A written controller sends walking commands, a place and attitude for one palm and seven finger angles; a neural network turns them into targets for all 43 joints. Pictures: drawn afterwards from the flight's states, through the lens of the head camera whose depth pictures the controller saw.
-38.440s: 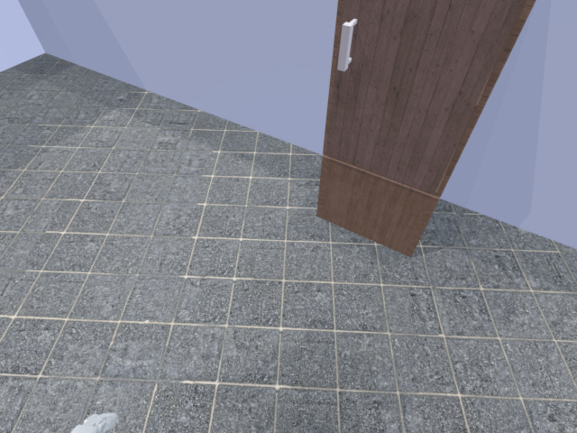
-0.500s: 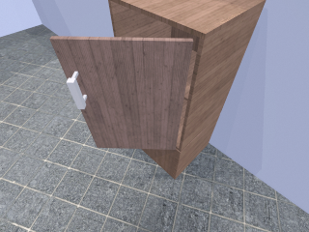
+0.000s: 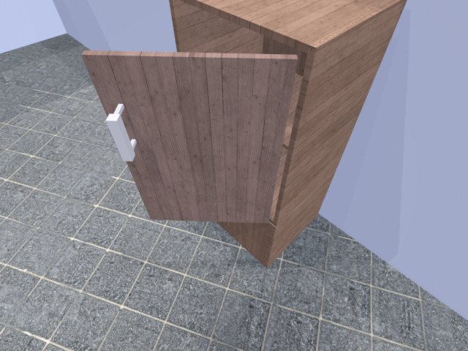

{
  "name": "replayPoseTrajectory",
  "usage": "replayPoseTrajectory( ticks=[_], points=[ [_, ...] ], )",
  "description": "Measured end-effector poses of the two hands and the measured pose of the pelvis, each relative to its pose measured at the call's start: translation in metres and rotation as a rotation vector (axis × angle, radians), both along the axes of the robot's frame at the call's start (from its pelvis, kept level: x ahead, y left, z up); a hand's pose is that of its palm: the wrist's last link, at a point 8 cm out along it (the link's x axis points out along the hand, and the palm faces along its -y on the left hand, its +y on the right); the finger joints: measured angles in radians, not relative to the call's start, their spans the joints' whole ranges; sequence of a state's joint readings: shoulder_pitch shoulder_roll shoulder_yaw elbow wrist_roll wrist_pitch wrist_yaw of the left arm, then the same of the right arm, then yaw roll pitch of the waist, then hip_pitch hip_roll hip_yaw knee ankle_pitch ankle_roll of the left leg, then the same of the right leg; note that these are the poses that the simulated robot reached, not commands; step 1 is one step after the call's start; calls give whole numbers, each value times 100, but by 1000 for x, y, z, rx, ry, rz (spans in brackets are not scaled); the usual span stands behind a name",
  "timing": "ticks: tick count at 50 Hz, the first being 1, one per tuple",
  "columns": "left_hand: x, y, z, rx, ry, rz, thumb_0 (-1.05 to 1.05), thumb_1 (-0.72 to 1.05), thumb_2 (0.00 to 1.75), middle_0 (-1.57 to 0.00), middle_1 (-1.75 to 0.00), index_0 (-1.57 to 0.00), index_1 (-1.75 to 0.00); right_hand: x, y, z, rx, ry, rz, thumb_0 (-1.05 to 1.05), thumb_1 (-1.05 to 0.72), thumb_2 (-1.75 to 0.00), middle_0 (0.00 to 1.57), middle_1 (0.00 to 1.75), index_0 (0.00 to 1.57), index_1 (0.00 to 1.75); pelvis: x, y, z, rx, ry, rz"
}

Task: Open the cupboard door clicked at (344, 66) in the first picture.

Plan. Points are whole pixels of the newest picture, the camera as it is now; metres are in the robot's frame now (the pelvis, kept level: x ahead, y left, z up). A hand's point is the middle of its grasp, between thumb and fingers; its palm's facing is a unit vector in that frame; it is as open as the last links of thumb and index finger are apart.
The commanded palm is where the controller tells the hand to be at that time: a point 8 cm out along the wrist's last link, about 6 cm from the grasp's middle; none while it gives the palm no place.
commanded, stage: shuffle to correct the standing spot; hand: left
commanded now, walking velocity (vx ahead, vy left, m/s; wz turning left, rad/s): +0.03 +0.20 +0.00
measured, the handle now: (124, 132) +0.54 +0.29 +0.05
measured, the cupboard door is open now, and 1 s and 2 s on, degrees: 43 43 43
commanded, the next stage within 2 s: come to a stop and stand still in 0.20 s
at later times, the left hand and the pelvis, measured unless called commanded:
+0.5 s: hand out of the picture +0.02 +0.25 -0.18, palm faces +0.04 -0.97 -0.22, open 7.4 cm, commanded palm none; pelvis -0.01 +0.06 +0.00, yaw +0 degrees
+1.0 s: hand out of the picture +0.02 +0.20 -0.17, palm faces -0.02 -0.97 -0.25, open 7.2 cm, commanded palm none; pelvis -0.01 +0.02 -0.01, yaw +0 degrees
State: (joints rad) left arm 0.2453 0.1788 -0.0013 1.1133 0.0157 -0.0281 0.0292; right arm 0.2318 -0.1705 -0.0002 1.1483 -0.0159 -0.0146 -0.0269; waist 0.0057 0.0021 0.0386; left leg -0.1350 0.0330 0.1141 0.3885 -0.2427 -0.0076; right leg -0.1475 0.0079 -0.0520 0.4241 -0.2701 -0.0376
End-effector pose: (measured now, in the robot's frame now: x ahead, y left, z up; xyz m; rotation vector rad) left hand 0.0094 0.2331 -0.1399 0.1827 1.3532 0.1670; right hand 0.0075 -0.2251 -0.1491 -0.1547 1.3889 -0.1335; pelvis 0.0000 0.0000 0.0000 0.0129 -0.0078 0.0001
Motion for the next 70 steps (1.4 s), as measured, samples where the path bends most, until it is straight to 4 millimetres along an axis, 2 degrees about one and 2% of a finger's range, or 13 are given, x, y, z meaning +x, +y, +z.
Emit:
replayPoseTrajectory(
  ticks=[9, 17, 23, 32, 36, 39, 53, 62, 70],
  points=[
    [-4, 16, -4, 13, -17, 40, 0, 90, 90, -20, -30, -20, -30, 2, 8, -4, -13, 5, 8, 1, -91, -90, 20, 30, 20, 30, -3, 14, -6, -6, 5, 12],
    [-17, 51, -16, 4, 34, 65, 0, 90, 90, -20, -30, -20, -30, 10, 39, 1, -36, -45, 8, 1, -91, -90, 20, 30, 20, 30, -7, 47, -11, 12, 5, -1],
    [-1, 65, -11, 3, 11, 35, 0, 91, 90, -20, -30, -20, -30, -3, 65, 3, -19, -35, 1, 1, -92, -90, 20, 30, 20, 30, -11, 59, -6, 6, 13, 4],
    [25, 51, -8, -20, -35, -4, 0, 93, 90, -20, -30, -20, -30, -37, 78, 0, 17, 42, -47, 1, -92, -90, 20, 30, 20, 30, -11, 57, -3, 0, 5, 5],
    [31, 42, -9, -3, -55, -30, 0, 94, 90, -20, -30, -20, -30, -50, 74, -8, 43, 71, -75, 1, -91, -90, 20, 30, 20, 30, -12, 48, -7, 8, 4, -6],
    [28, 35, -6, 9, -60, -55, 0, 94, 90, -20, -30, -20, -30, -51, 65, -11, 57, 58, -75, 1, -91, -90, 20, 30, 20, 30, -12, 42, -9, -12, 7, -4],
    [-7, 10, 3, 20, -23, -37, 0, 93, 90, -20, -30, -20, -30, -16, 25, -13, 47, -45, -21, 1, -92, -90, 20, 30, 20, 30, -11, 17, -5, 1, -16, -5],
    [-27, -11, -1, -18, 36, -9, 0, 91, 90, -20, -30, -20, -30, -13, 10, -7, 34, -12, 0, 1, -91, -90, 20, 30, 20, 30, -8, 4, -3, 1, -4, 1],
    [-27, -22, -5, -39, 54, 0, 0, 91, 90, -20, -30, -20, -30, -12, 6, -4, 23, 18, -6, 1, -91, -90, 20, 30, 20, 30, -2, -2, -2, -2, 1, 1]
  ],
)
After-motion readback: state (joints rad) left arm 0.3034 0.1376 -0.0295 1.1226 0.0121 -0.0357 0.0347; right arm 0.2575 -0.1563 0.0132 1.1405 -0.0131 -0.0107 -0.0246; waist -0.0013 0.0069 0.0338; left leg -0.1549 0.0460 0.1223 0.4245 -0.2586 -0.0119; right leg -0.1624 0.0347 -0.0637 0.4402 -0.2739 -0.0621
